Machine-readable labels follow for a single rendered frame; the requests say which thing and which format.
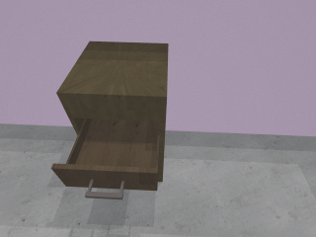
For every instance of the cabinet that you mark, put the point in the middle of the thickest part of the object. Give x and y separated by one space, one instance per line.
119 80

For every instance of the drawer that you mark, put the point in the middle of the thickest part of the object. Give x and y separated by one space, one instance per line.
109 151

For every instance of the handle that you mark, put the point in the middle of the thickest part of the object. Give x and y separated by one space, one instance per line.
104 195

